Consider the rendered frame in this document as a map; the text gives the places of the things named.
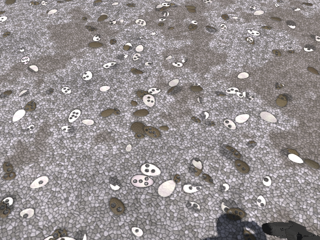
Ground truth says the robot right hand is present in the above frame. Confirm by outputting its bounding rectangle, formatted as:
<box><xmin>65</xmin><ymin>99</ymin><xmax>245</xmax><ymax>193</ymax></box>
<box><xmin>262</xmin><ymin>220</ymin><xmax>320</xmax><ymax>240</ymax></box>

